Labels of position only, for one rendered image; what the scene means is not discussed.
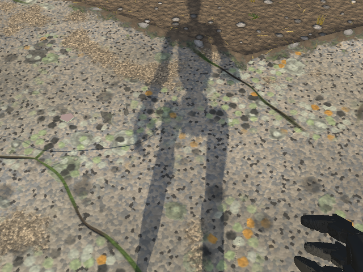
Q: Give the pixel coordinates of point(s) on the robot right hand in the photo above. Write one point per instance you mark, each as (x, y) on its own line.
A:
(348, 258)

